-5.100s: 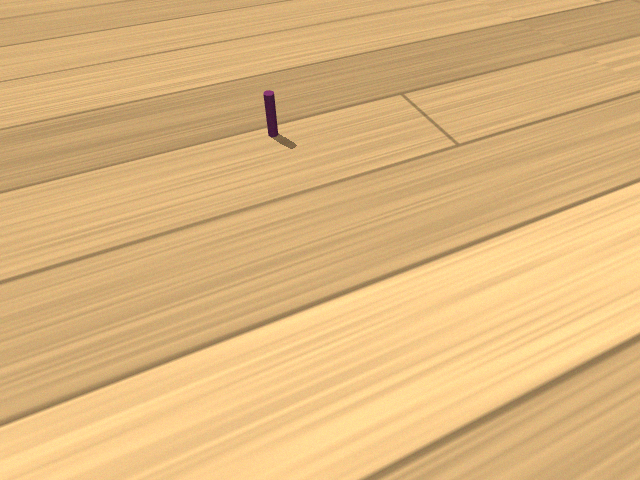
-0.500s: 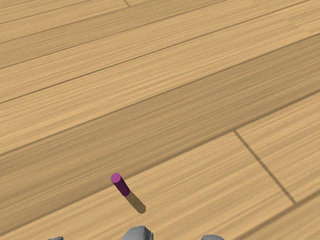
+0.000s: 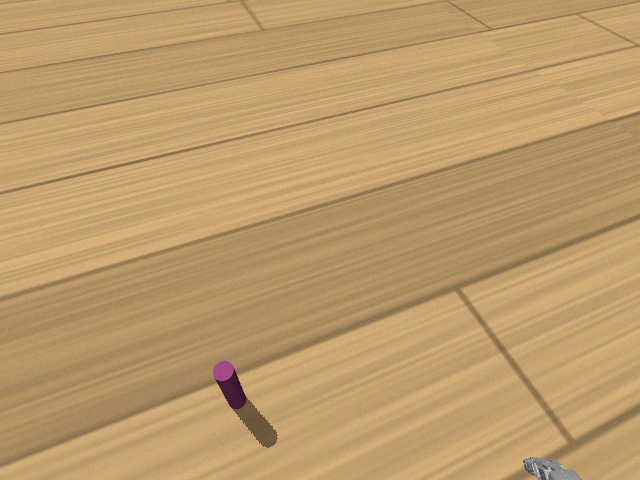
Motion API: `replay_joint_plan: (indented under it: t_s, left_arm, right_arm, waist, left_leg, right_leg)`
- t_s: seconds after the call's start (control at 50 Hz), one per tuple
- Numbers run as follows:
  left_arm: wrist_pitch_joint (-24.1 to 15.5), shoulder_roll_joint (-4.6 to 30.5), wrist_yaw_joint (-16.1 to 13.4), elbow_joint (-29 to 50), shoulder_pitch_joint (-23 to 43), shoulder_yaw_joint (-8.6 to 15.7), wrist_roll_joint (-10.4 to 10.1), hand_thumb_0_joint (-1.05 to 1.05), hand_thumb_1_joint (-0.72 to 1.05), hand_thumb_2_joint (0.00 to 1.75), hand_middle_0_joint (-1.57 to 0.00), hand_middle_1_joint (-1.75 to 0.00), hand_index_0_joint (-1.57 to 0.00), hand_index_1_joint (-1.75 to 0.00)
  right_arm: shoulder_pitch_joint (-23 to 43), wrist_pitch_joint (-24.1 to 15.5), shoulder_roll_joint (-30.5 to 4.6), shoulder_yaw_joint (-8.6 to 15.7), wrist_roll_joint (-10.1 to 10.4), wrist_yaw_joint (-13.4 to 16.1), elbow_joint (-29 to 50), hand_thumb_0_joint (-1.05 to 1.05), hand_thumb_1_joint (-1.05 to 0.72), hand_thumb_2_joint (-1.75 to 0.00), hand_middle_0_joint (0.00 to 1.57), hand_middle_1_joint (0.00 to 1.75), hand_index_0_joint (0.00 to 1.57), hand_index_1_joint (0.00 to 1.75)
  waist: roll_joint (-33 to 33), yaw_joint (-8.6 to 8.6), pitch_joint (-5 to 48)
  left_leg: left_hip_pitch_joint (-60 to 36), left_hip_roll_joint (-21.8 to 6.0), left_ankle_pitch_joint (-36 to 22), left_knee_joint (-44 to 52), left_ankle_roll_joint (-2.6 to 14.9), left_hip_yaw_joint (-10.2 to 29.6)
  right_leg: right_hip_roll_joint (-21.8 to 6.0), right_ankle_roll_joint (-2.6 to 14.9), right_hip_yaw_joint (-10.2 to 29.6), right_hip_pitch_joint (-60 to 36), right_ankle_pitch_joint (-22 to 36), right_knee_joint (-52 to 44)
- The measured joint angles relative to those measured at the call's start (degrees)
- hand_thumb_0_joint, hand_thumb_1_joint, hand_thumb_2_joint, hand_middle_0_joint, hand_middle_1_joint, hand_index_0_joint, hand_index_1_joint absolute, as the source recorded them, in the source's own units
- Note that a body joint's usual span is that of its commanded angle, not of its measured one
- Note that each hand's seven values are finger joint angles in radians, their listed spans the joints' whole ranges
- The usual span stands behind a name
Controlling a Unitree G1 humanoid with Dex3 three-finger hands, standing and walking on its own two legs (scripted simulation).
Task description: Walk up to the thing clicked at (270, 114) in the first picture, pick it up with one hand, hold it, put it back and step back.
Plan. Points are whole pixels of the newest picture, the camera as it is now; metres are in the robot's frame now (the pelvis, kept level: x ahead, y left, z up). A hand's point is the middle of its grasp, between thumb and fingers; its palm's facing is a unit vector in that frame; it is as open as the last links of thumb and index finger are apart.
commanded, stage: walk up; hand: left
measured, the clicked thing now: (231, 386) +0.45 +0.27 -0.65
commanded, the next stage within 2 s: stand in 0.72 s
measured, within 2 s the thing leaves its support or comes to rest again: neither
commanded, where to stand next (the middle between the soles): +0.11 -0.01 m, yaw -1 degrees
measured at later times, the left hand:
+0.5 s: hand out of the picture +0.08 +0.25 -0.15, palm faces -0.03 -0.94 -0.34, open 7.4 cm
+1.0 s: hand out of the picture +0.11 +0.24 -0.15, palm faces -0.03 -0.94 -0.33, open 7.4 cm
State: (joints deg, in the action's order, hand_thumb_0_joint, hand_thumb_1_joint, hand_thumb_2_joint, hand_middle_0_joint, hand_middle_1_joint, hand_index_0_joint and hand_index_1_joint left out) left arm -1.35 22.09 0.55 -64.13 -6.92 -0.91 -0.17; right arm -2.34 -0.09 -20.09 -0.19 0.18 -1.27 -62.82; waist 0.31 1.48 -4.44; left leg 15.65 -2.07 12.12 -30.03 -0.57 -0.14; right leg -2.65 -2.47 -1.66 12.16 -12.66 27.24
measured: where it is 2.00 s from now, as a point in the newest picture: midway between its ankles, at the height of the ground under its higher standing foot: outside the picture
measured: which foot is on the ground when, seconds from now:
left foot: down 0.00-1.00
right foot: down 0.00-1.00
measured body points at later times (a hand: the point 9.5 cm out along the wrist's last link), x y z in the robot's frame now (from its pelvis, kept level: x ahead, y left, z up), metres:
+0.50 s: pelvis +0.00 -0.01 +0.01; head +0.01 +0.00 +0.46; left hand +0.08 +0.30 -0.12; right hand +0.08 -0.31 -0.12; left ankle +0.05 +0.12 -0.74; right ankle +0.02 -0.15 -0.74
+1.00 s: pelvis +0.03 -0.02 +0.01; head +0.04 -0.01 +0.46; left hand +0.11 +0.29 -0.12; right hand +0.11 -0.32 -0.12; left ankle +0.05 +0.12 -0.74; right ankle +0.02 -0.15 -0.74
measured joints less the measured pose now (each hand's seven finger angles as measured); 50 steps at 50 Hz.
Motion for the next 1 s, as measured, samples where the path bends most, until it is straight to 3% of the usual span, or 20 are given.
replay_joint_plan:
  t_s: [0.36, 0.64, 1.0]
  left_arm:
    - [0.2, -1.3, 0.3, -2.9, 2.3, 0.7, 0.7, 0.01, 0.9, 0.9, -0.2, -0.3, -0.21, -0.3]
    - [0.5, -2.1, 0.4, -2.5, 2.1, 1.4, 0.9, 0.01, 0.9, 0.9, -0.2, -0.3, -0.21, -0.3]
    - [0.8, -1.8, 0.3, -1.1, 1.9, 1.2, 0.9, 0.0, 0.9, 0.9, -0.2, -0.3, -0.21, -0.3]
  right_arm:
    - [0.1, 0.5, -0.2, 0.8, -0.3, -0.1, -4.2, 0.01, -0.91, -0.9, 0.21, 0.3, 0.2, 0.3]
    - [-3.3, 0.4, -0.1, 1.0, -0.6, 0.1, -5.1, 0.01, -0.91, -0.9, 0.21, 0.3, 0.2, 0.3]
    - [-2.3, -0.2, 0.3, 0.8, -1.0, 0.6, -2.8, 0.01, -0.91, -0.9, 0.21, 0.3, 0.2, 0.3]
  waist:
    - [-0.9, -0.72, 1.8]
    - [-0.7, -2.02, 1.5]
    - [-0.2, -1.93, 2.3]
  left_leg:
    - [-4.9, 0.4, -4.5, 9.1, -0.3, -0.5]
    - [-4.7, 0.0, -4.2, 9.6, -0.72, 0.0]
    - [-6.0, -0.2, -3.3, 10.5, -1.33, 0.0]
  right_leg:
    - [-0.3, 0.07, 0.1, -4.0, 3.8, -7.6]
    - [0.1, 0.42, -0.3, -4.1, 3.4, -8.3]
    - [0.3, 0.85, -0.5, -4.8, 1.8, -7.9]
